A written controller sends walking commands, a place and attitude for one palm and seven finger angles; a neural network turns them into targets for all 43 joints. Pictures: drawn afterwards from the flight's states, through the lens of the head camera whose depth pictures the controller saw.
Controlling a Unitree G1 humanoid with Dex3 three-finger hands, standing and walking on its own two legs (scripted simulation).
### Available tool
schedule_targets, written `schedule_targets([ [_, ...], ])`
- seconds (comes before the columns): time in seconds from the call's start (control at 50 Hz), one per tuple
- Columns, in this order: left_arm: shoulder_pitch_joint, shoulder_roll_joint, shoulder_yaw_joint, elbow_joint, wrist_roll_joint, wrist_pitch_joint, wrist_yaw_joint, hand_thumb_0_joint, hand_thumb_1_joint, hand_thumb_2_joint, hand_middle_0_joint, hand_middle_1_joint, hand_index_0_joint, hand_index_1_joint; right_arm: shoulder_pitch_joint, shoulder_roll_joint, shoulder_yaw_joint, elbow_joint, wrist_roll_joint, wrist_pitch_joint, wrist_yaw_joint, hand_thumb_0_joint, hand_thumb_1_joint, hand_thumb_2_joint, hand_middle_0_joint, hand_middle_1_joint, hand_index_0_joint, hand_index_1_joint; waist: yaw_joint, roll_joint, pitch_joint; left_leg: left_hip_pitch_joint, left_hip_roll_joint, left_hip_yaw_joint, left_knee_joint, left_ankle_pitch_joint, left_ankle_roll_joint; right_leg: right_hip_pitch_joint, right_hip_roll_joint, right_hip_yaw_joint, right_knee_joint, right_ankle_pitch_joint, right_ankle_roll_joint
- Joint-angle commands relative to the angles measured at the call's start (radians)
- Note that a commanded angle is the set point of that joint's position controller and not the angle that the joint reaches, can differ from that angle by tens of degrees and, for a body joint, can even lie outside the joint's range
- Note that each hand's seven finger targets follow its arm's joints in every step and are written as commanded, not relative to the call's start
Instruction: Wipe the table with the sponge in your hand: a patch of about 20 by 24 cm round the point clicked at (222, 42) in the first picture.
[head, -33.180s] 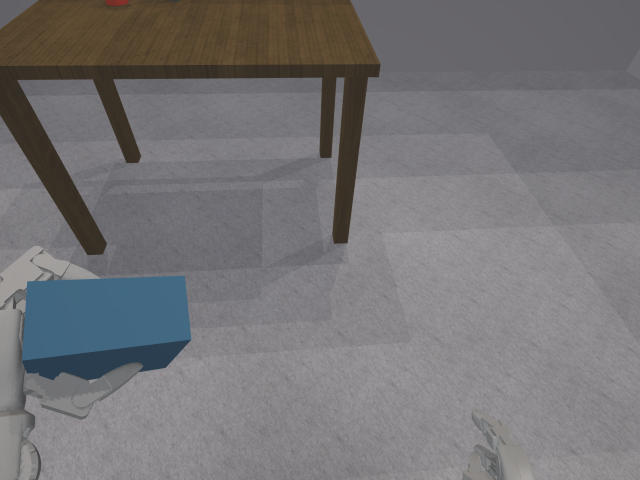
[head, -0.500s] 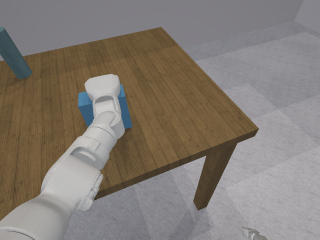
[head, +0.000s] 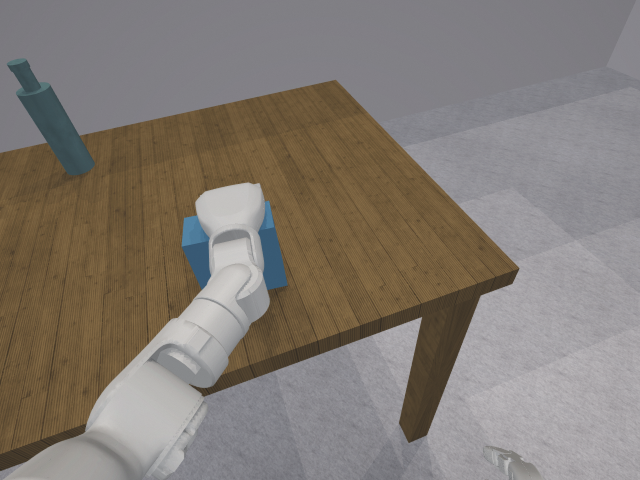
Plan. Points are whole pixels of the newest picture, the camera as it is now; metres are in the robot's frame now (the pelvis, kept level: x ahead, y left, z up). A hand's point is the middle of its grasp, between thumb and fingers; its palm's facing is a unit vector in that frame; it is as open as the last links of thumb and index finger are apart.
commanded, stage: wipe back along the third lane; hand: left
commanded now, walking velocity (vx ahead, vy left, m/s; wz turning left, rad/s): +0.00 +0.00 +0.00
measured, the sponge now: (241, 262) +0.41 +0.15 +0.05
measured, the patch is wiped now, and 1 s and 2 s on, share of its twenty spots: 0.85 0.95 0.95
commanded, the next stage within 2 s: slide back across to the middle lane in 0.44 s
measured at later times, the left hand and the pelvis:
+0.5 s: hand (249, 260) +0.37 +0.12 +0.10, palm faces +0.05 -0.05 -1.00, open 10.4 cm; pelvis -0.01 -0.01 +0.00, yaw -1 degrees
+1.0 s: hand (219, 272) +0.34 +0.15 +0.11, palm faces +0.05 -0.11 -0.99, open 10.4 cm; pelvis -0.01 -0.01 +0.00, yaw -2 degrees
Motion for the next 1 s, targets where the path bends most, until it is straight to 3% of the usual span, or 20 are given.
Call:
schedule_targets([
  [0.0, -0.293, 0.053, 0.048, -0.128, -0.019, 0.003, -0.017, 0.000, 0.100, 1.300, -1.200, -1.600, -1.200, -1.600, -0.180, -0.100, -0.024, -0.155, 0.003, -0.033, 0.000, 0.000, -0.900, -0.900, 0.200, 0.300, 0.200, 0.300, 0.002, -0.199, -0.220, 0.061, -0.014, 0.017, -0.020, 0.332, 0.024, 0.152, 0.002, 0.008, -0.016, 0.431, -0.022],
  [0.08, -0.292, -0.005, -0.014, -0.148, -0.014, 0.018, -0.014, 0.000, 0.100, 1.300, -1.200, -1.600, -1.200, -1.600, -0.198, -0.093, -0.019, -0.160, 0.006, -0.032, 0.006, 0.000, -0.900, -0.900, 0.200, 0.300, 0.200, 0.300, -0.002, -0.179, -0.197, 0.076, -0.018, 0.017, -0.020, 0.313, 0.022, 0.130, 0.002, 0.004, -0.015, 0.396, -0.024],
  [0.12, -0.275, 0.025, 0.013, -0.163, -0.018, 0.020, -0.011, 0.000, 0.100, 1.300, -1.200, -1.600, -1.200, -1.600, -0.216, -0.093, -0.018, -0.166, 0.006, -0.030, 0.007, 0.000, -0.900, -0.900, 0.200, 0.300, 0.200, 0.300, 0.007, -0.185, -0.203, 0.075, -0.017, 0.020, -0.023, 0.306, 0.023, 0.141, 0.000, 0.009, -0.016, 0.386, -0.022],
  [0.18, -0.243, 0.003, -0.006, -0.166, -0.017, 0.030, -0.012, 0.000, 0.100, 1.300, -1.200, -1.600, -1.200, -1.600, -0.224, -0.090, -0.017, -0.167, 0.006, -0.027, 0.011, 0.000, -0.900, -0.900, 0.200, 0.300, 0.200, 0.300, 0.008, -0.191, -0.193, 0.072, -0.021, 0.025, -0.018, 0.302, 0.023, 0.146, -0.003, 0.016, -0.018, 0.401, -0.021],
  [0.2, -0.215, 0.028, 0.029, -0.187, -0.024, 0.030, -0.013, 0.000, 0.100, 1.300, -1.200, -1.600, -1.200, -1.600, -0.234, -0.091, -0.017, -0.175, 0.003, -0.025, 0.013, 0.000, -0.900, -0.900, 0.200, 0.300, 0.200, 0.300, 0.026, -0.194, -0.210, 0.069, -0.020, 0.023, -0.022, 0.312, 0.024, 0.165, -0.002, 0.021, -0.020, 0.413, -0.023],
  [0.26, -0.204, 0.013, -0.001, -0.209, -0.027, 0.041, -0.012, 0.000, 0.100, 1.300, -1.200, -1.600, -1.200, -1.600, -0.246, -0.088, -0.013, -0.183, 0.006, -0.022, 0.014, 0.000, -0.900, -0.900, 0.200, 0.300, 0.200, 0.300, 0.018, -0.207, -0.190, 0.066, -0.022, 0.029, -0.024, 0.288, 0.025, 0.168, -0.006, 0.020, -0.022, 0.394, -0.017],
  [0.3, -0.163, 0.059, 0.045, -0.238, -0.024, 0.045, -0.017, 0.000, 0.100, 1.300, -1.200, -1.600, -1.200, -1.600, -0.261, -0.093, -0.012, -0.191, 0.006, -0.017, 0.015, 0.000, -0.900, -0.900, 0.200, 0.300, 0.200, 0.300, 0.035, -0.206, -0.189, 0.056, -0.018, 0.025, -0.031, 0.288, 0.024, 0.176, -0.003, 0.032, -0.028, 0.387, -0.021],
  [0.36, -0.123, 0.015, -0.003, -0.265, -0.026, 0.056, -0.020, 0.000, 0.100, 1.300, -1.200, -1.600, -1.200, -1.600, -0.264, -0.088, -0.013, -0.196, 0.006, -0.018, 0.021, 0.000, -0.900, -0.900, 0.200, 0.300, 0.200, 0.300, 0.028, -0.204, -0.175, 0.072, -0.022, 0.034, -0.024, 0.294, 0.027, 0.179, -0.006, 0.029, -0.026, 0.408, -0.017],
  [0.4, -0.054, 0.050, 0.037, -0.311, -0.026, 0.058, -0.027, 0.000, 0.100, 1.300, -1.200, -1.600, -1.200, -1.600, -0.275, -0.091, -0.014, -0.209, 0.003, -0.015, 0.028, 0.000, -0.900, -0.900, 0.200, 0.300, 0.200, 0.300, 0.052, -0.209, -0.204, 0.070, -0.022, 0.030, -0.022, 0.320, 0.027, 0.213, -0.003, 0.037, -0.019, 0.445, -0.022],
  [0.52, -0.041, 0.020, -0.026, -0.385, -0.022, 0.086, -0.043, 0.000, 0.100, 1.300, -1.200, -1.600, -1.200, -1.600, -0.301, -0.091, -0.009, -0.216, 0.012, -0.011, 0.039, 0.000, -0.900, -0.900, 0.200, 0.300, 0.200, 0.300, 0.033, -0.189, -0.129, 0.076, -0.019, 0.031, -0.031, 0.284, 0.028, 0.172, -0.002, 0.034, -0.025, 0.373, -0.021],
  [0.58, -0.051, 0.082, 0.018, -0.415, -0.016, 0.092, -0.043, 0.000, 0.100, 1.300, -1.200, -1.600, -1.200, -1.600, -0.314, -0.091, -0.006, -0.214, 0.012, -0.018, 0.034, 0.000, -0.900, -0.900, 0.200, 0.300, 0.200, 0.300, 0.044, -0.188, -0.138, 0.085, -0.022, 0.031, -0.034, 0.279, 0.029, 0.184, -0.002, 0.039, -0.032, 0.353, -0.021],
  [0.6, -0.053, 0.130, 0.071, -0.442, -0.019, 0.090, -0.041, 0.000, 0.100, 1.300, -1.200, -1.600, -1.200, -1.600, -0.319, -0.093, -0.005, -0.219, 0.010, -0.019, 0.031, 0.000, -0.900, -0.900, 0.200, 0.300, 0.200, 0.300, 0.058, -0.188, -0.154, 0.078, -0.021, 0.027, -0.042, 0.274, 0.029, 0.198, 0.001, 0.047, -0.036, 0.343, -0.022],
  [0.66, -0.099, 0.096, 0.020, -0.447, 0.004, 0.092, -0.046, 0.000, 0.100, 1.300, -1.200, -1.600, -1.200, -1.600, -0.315, -0.089, -0.001, -0.209, 0.012, -0.027, 0.023, 0.000, -0.900, -0.900, 0.200, 0.300, 0.200, 0.300, 0.039, -0.186, -0.147, 0.096, -0.023, 0.029, -0.044, 0.272, 0.030, 0.184, 0.000, 0.042, -0.033, 0.326, -0.021],
  [0.7, -0.076, 0.155, 0.069, -0.491, 0.015, 0.087, -0.051, 0.000, 0.100, 1.300, -1.200, -1.600, -1.200, -1.600, -0.325, -0.089, -0.002, -0.221, 0.008, -0.029, 0.024, 0.000, -0.900, -0.900, 0.200, 0.300, 0.200, 0.300, 0.058, -0.158, -0.173, 0.104, -0.024, 0.023, -0.047, 0.288, 0.031, 0.206, 0.003, 0.056, -0.035, 0.339, -0.027],
  [0.78, -0.049, 0.181, 0.076, -0.540, 0.027, 0.073, -0.059, 0.000, 0.100, 1.300, -1.200, -1.600, -1.200, -1.600, -0.329, -0.088, 0.002, -0.229, 0.006, -0.041, 0.020, 0.000, -0.900, -0.900, 0.200, 0.300, 0.200, 0.300, 0.064, -0.155, -0.188, 0.111, -0.028, 0.027, -0.043, 0.309, 0.032, 0.238, -0.001, 0.061, -0.024, 0.377, -0.026],
  [0.8, -0.042, 0.242, 0.130, -0.552, 0.031, 0.069, -0.060, 0.000, 0.100, 1.300, -1.200, -1.600, -1.200, -1.600, -0.336, -0.091, 0.003, -0.233, 0.003, -0.039, 0.017, 0.000, -0.900, -0.900, 0.200, 0.300, 0.200, 0.300, 0.073, -0.161, -0.184, 0.104, -0.026, 0.020, -0.050, 0.301, 0.032, 0.241, 0.002, 0.075, -0.032, 0.361, -0.028],
  [0.88, -0.028, 0.244, 0.115, -0.605, 0.041, 0.064, -0.070, 0.000, 0.100, 1.300, -1.200, -1.600, -1.200, -1.600, -0.342, -0.088, 0.007, -0.236, 0.004, -0.051, 0.008, 0.000, -0.900, -0.900, 0.200, 0.300, 0.200, 0.300, 0.069, -0.144, -0.174, 0.114, -0.030, 0.028, -0.052, 0.307, 0.032, 0.250, -0.002, 0.081, -0.035, 0.370, -0.025],
  [0.9, -0.023, 0.296, 0.164, -0.626, 0.043, 0.062, -0.072, 0.000, 0.100, 1.300, -1.200, -1.600, -1.200, -1.600, -0.345, -0.090, 0.005, -0.238, 0.000, -0.052, 0.006, 0.000, -0.900, -0.900, 0.200, 0.300, 0.200, 0.300, 0.077, -0.157, -0.185, 0.117, -0.031, 0.022, -0.053, 0.308, 0.034, 0.260, 0.003, 0.096, -0.042, 0.369, -0.027],
  [0.92, -0.037, 0.273, 0.131, -0.643, 0.041, 0.061, -0.078, 0.000, 0.100, 1.300, -1.200, -1.600, -1.200, -1.600, -0.348, -0.088, 0.008, -0.242, 0.001, -0.056, 0.004, 0.000, -0.900, -0.900, 0.200, 0.300, 0.200, 0.300, 0.068, -0.144, -0.173, 0.119, -0.029, 0.027, -0.053, 0.306, 0.036, 0.258, -0.004, 0.087, -0.040, 0.369, -0.024],
  [0.98, 0.006, 0.309, 0.160, -0.639, 0.033, 0.056, -0.096, 0.000, 0.100, 1.300, -1.200, -1.600, -1.200, -1.600, -0.340, -0.094, 0.008, -0.233, 0.003, -0.065, -0.004, 0.000, -0.900, -0.900, 0.200, 0.300, 0.200, 0.300, 0.068, -0.142, -0.149, 0.121, -0.033, 0.026, -0.056, 0.299, 0.036, 0.254, -0.003, 0.098, -0.049, 0.367, -0.022],
])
